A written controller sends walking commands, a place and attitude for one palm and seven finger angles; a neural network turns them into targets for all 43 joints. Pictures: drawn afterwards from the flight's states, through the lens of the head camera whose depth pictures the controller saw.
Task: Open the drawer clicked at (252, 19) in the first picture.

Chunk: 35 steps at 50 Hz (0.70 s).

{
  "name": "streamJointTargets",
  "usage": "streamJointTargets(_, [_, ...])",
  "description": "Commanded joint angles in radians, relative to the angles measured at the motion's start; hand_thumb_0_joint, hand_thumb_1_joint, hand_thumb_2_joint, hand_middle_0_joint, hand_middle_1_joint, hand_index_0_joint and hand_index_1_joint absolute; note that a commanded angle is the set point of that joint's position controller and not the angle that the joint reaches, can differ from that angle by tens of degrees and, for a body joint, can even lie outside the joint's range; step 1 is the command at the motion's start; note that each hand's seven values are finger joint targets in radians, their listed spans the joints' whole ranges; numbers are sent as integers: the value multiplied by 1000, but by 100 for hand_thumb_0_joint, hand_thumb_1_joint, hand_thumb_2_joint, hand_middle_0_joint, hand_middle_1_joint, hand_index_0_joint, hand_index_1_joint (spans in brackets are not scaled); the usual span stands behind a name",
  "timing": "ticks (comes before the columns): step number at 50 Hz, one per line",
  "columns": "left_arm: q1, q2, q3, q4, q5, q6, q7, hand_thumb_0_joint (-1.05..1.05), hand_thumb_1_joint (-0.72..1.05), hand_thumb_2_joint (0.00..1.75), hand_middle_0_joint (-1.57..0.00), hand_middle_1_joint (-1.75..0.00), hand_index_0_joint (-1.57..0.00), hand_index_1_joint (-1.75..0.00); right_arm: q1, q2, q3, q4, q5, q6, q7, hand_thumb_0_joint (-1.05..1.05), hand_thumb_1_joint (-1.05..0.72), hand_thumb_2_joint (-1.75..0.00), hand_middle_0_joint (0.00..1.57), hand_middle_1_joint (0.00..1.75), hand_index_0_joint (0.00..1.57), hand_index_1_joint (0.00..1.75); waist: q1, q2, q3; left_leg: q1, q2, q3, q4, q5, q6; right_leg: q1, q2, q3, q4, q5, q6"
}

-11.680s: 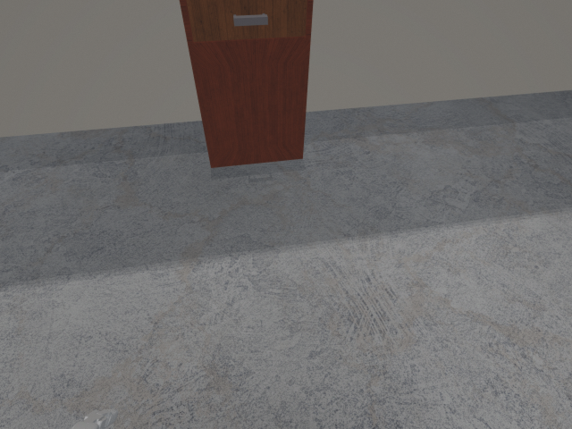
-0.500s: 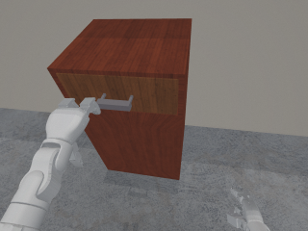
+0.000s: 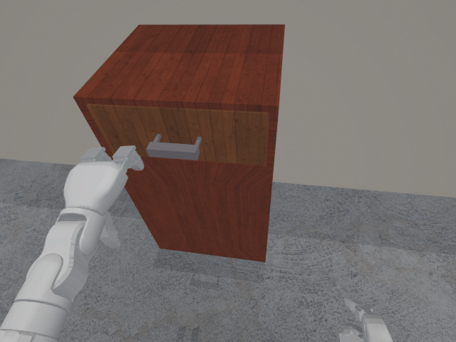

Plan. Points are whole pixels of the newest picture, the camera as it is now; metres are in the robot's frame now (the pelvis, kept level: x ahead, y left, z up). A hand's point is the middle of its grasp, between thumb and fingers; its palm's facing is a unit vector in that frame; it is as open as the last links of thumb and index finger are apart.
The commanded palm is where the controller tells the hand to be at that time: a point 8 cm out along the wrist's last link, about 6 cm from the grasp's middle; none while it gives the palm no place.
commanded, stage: move the hooked fingers above the handle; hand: left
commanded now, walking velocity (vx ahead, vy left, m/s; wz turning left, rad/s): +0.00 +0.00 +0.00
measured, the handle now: (175, 144) +0.56 +0.23 -0.02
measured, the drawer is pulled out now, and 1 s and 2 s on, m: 0.00 0.00 0.00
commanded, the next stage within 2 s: none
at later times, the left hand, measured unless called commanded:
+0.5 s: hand (138, 176) +0.38 +0.24 +0.07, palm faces -0.02 -0.03 -1.00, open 13.8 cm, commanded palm +0.36 +0.24 +0.13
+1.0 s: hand (159, 163) +0.43 +0.22 +0.05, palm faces -0.09 +0.00 -1.00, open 13.8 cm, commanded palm +0.43 +0.23 +0.11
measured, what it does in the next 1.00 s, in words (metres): stands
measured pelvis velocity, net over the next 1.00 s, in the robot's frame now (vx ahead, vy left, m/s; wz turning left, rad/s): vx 0.01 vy -0.01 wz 0.00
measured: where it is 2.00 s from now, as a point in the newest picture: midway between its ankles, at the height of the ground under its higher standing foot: outside the picture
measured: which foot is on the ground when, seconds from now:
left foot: down 0.00-1.00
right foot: down 0.00-1.00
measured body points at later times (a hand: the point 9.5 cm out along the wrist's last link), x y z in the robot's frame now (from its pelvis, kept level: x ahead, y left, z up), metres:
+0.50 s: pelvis +0.01 +0.00 +0.00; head +0.05 -0.03 +0.44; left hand +0.38 +0.24 +0.12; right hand +0.13 -0.26 -0.13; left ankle -0.02 +0.12 -0.74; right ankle +0.04 -0.14 -0.74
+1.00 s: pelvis +0.01 -0.01 -0.01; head +0.06 -0.03 +0.44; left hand +0.43 +0.21 +0.11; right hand +0.11 -0.27 -0.15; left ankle -0.02 +0.12 -0.74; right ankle +0.04 -0.14 -0.74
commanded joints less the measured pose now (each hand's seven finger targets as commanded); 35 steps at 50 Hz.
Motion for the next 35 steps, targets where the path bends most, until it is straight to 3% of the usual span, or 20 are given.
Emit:
streamJointTargets(1, [-368,172,52,-129,-2,-7,-16,0,-50,30,-30,-120,-30,-120,-114,-125,-30,-147,2,-48,-25,0,-90,-90,20,30,20,30,-38,-88,-184,-46,-19,17,-91,151,15,156,58,-53,-59,43,-63])
streamJointTargets(3, [-428,193,56,-58,11,-25,-25,0,-50,30,-30,-120,-30,-120,-102,-123,-24,-134,2,-46,-34,0,-90,-90,20,30,20,30,-41,-95,-154,-60,-22,19,-93,110,18,134,57,-54,-65,4,-63])
streamJointTargets(6, [-592,216,61,-50,31,-78,-9,0,-50,30,-30,-120,-30,-120,-77,-121,-28,-126,-4,-55,-42,0,-90,-90,20,30,20,30,-55,-49,-214,-39,-26,5,-81,108,15,118,60,-54,-54,-4,-66])
streamJointTargets(9, [-617,227,82,-21,34,-125,24,0,-50,30,-30,-120,-30,-120,-51,-110,-38,-118,-7,-65,-46,0,-90,-90,20,30,20,30,-38,21,-305,-15,-33,3,-58,178,10,142,57,-50,-25,60,-73])
streamJointTargets(11, [-634,253,113,57,36,-130,42,0,-50,30,-30,-120,-30,-120,-27,-114,-43,-103,-6,-63,-45,0,-90,-90,20,30,20,30,-43,6,-309,-37,-33,3,-47,197,7,141,61,-52,-20,79,-72])
streamJointTargets(15, [-597,215,99,138,37,-107,65,0,-50,30,-30,-120,-30,-120,-15,-115,-52,-102,0,-59,-34,0,-90,-90,20,30,20,30,-29,-33,-320,-71,-29,21,-38,262,5,161,57,-52,-1,161,-74])
streamJointTargets(16, [-565,233,126,175,37,-94,63,0,-50,30,-30,-120,-30,-120,-12,-121,-56,-104,1,-56,-31,0,-90,-90,20,30,20,30,-23,-66,-333,-88,-30,23,-35,273,8,183,60,-51,1,177,-73])
streamJointTargets(18, [-540,230,115,182,41,-72,56,0,-50,30,-30,-120,-30,-120,-10,-127,-57,-111,3,-46,-27,0,-90,-90,20,30,20,30,-16,-68,-338,-101,-27,35,-33,297,9,197,55,-47,11,216,-73])
streamJointTargets(21, [-522,216,100,197,39,-56,31,0,-50,30,-30,-120,-30,-120,-7,-140,-62,-124,8,-37,-22,0,-90,-90,20,30,20,30,-29,-104,-329,-121,-26,38,-26,303,16,197,58,-46,14,233,-72])
streamJointTargets(26, [-591,233,100,99,36,-108,26,0,-50,30,-30,-120,-30,-120,19,-144,-76,-130,2,-34,-28,0,-90,-90,20,30,20,30,-50,-77,-372,-85,-27,31,5,312,27,167,60,-40,28,232,-67])
streamJointTargets(29, [-703,234,97,116,47,-145,66,0,-50,30,-30,-120,-30,-120,54,-140,-82,-101,0,-37,-34,0,-90,-90,20,30,20,30,-82,-47,-356,-75,-26,23,25,308,26,104,62,-45,39,222,-67])
streamJointTargets(32, [-740,285,149,144,63,-160,117,0,-50,30,-30,-120,-30,-120,76,-138,-89,-83,-2,-40,-34,0,-90,-90,20,30,20,30,-72,-15,-415,-70,-30,23,41,332,23,117,62,-41,54,240,-70])
streamJointTargets(35, [-749,271,144,265,74,-131,149,0,-50,30,-30,-120,-30,-120,81,-134,-88,-62,2,-37,-29,0,-90,-90,20,30,20,30,-77,-38,-391,-117,-35,34,47,319,20,113,63,-45,63,256,-69])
